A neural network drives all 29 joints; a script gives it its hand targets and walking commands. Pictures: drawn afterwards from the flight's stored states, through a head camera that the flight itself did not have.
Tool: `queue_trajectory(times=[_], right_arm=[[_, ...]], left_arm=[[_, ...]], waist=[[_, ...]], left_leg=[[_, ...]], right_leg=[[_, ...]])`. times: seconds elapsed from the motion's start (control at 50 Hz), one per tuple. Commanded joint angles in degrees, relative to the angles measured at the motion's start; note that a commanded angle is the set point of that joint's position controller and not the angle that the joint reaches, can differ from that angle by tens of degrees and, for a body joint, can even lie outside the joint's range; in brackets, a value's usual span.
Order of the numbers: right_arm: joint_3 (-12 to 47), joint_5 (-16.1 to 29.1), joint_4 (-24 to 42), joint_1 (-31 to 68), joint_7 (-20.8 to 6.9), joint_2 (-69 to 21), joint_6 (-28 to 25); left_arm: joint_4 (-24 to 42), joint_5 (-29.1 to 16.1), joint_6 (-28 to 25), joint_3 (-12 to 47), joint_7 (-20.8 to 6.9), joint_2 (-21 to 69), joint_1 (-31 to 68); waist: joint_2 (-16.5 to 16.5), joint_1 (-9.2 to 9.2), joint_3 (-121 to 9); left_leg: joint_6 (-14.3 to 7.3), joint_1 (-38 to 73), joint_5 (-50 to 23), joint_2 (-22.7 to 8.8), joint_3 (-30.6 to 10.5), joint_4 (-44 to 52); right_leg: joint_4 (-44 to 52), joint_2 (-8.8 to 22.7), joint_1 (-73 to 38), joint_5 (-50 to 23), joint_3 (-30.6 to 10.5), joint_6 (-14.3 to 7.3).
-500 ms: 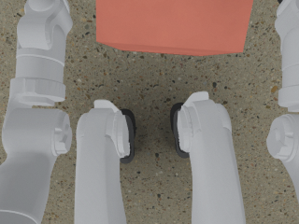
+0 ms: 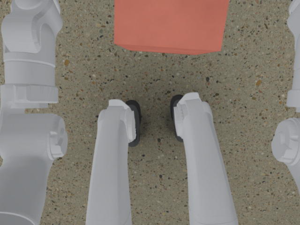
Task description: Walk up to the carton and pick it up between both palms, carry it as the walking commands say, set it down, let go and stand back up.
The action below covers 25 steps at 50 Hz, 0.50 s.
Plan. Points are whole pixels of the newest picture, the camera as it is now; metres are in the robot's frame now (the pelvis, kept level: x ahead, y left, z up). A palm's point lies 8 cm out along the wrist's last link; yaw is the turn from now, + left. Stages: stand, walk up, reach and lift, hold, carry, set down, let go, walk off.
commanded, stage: set down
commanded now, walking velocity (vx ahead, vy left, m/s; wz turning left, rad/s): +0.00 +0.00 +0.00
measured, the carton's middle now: (168, 0) +0.58 -0.07 -0.38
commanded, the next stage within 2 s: let go in 0.48 s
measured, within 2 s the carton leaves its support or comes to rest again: neither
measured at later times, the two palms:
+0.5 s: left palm out of the picture +0.57 +0.16 +0.00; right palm out of the picture +0.52 -0.28 +0.01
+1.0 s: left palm out of the picture +0.40 +0.18 +0.07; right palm out of the picture +0.36 -0.27 +0.09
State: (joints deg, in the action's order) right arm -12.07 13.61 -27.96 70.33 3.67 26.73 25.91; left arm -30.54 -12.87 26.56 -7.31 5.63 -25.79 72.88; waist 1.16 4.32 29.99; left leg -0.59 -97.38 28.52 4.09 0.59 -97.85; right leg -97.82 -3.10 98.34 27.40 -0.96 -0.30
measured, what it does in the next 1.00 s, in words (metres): rises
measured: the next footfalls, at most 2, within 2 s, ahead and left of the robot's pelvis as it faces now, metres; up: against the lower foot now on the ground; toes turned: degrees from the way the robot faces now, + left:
none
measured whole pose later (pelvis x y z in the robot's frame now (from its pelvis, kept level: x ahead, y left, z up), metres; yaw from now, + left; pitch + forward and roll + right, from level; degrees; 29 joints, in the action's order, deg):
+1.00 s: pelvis +0.07 -0.01 +0.19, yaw +0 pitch +16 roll +1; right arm -6.3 3.7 -15.8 16.2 -4.2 17.7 14.3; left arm -19.1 -1.6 15.1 -7.2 4.5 -12.6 19.3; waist -1.2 4.6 17.9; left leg 0.2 -50.1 19.6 3.3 -2.5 -53.3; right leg -54.1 -2.9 51.2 19.1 -1.4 -1.7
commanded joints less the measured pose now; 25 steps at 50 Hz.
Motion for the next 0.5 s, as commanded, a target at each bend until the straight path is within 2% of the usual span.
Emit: queue_trajectory(times=[0.0, 0.04, 0.12, 0.14, 0.16, 0.24, 0.26, 0.28, 0.34, 0.38, 0.42, 0.48], right_arm=[[-4.7, -1.1, 10.2, 18.6, -0.1, 13.9, -2.7], [-4.6, -0.9, 7.8, 18.8, -0.4, 13.3, -2.8], [-4.3, -1.0, 6.9, 18.8, -1.0, 12.6, -3.8], [-4.5, -0.9, 6.8, 18.6, -1.0, 12.7, -4.1], [-3.6, -0.8, 6.8, 18.2, -1.2, 12.0, -4.2], [-3.8, -0.4, 11.4, 17.6, -1.3, 12.9, -4.5], [-3.3, -0.3, 10.3, 17.6, -1.3, 12.4, -4.4], [-3.4, -0.5, 10.7, 17.7, -1.3, 12.6, -4.4], [-3.4, -0.9, 8.3, 15.6, -1.4, 11.6, -4.6], [-3.8, -2.0, 4.8, 13.5, -1.9, 10.0, -5.7], [-4.2, -3.3, 3.0, 11.0, -2.4, 8.9, -7.3], [-4.9, -4.6, 2.4, 8.5, -2.8, 6.8, -9.2]], left_arm=[[11.7, -0.3, -2.2, -2.5, -0.4, -11.7, 22.5], [9.7, 0.3, -2.4, -3.1, -0.7, -11.7, 22.3], [8.4, 0.7, -3.0, -3.4, -0.7, -11.0, 22.1], [7.8, 0.6, -3.2, -3.5, -0.8, -10.5, 21.7], [7.3, 1.2, -3.3, -4.2, -0.8, -10.8, 20.8], [11.1, 1.7, -3.6, -5.3, -0.4, -11.1, 19.9], [10.2, 1.6, -3.6, -5.5, -0.5, -10.8, 19.4], [10.0, 1.8, -3.6, -5.8, -0.6, -11.0, 19.5], [9.6, 2.8, -4.1, -6.6, -0.9, -10.4, 18.4], [5.6, 3.7, -5.2, -7.0, -1.6, -9.1, 16.3], [4.0, 4.0, -6.7, -6.4, -2.4, -7.1, 13.9], [3.4, 5.3, -8.7, -5.9, -2.6, -5.9, 12.0]], waist=[[-0.3, 3.89, -127.5], [0.1, 3.12, -125.3], [0.3, 2.75, -125.4], [0.2, 3.36, -125.5], [-0.3, 2.39, -126.3], [-0.6, 1.76, -132.2], [-1.1, 1.32, -130.3], [-1.5, 1.77, -129.8], [-0.8, 1.24, -126.5], [-0.2, 1.85, -119.7], [0.1, 2.48, -118.2], [1.2, 2.45, -119.0]], left_leg=[[0.2, 39.3, -12.7, 1.0, 1.4, 13.6], [0.3, 40.3, -12.0, 1.0, 1.3, 15.7], [0.5, 43.8, -14.3, 1.2, 0.6, 19.6], [0.7, 44.8, -14.8, 1.2, 0.5, 20.6], [0.6, 46.1, -15.7, 1.3, 0.5, 21.6], [0.6, 51.0, -20.5, 1.6, 0.3, 25.3], [0.4, 50.3, -20.5, 1.7, 0.0, 26.8], [0.4, 50.6, -20.7, 1.5, -0.2, 27.7], [0.6, 52.8, -22.0, 1.2, -0.8, 30.9], [0.8, 52.1, -21.9, 0.7, -1.5, 32.9], [1.3, 54.1, -23.1, 0.3, -1.9, 34.8], [1.7, 57.9, -25.4, 0.1, -2.2, 36.8]], right_leg=[[15.7, 0.1, -49.4, -21.3, 2.6, 0.6], [18.0, 0.2, -49.7, -20.0, 2.1, 0.7], [21.1, 0.0, -52.1, -22.2, 2.2, 0.6], [22.3, 0.0, -53.2, -22.9, 2.3, 0.6], [23.1, -0.1, -54.9, -23.9, 2.2, 0.8], [26.5, -0.4, -62.8, -30.3, 1.3, 0.8], [27.4, -0.4, -63.4, -30.5, 1.1, 0.8], [28.3, -0.4, -64.6, -31.2, 1.0, 0.9], [31.7, -0.1, -65.6, -32.0, 0.5, 0.8], [33.3, 0.3, -63.3, -31.8, 0.6, 0.8], [35.1, 0.3, -63.7, -33.0, 0.9, 0.8], [36.7, 0.4, -65.3, -35.1, 1.0, 1.1]])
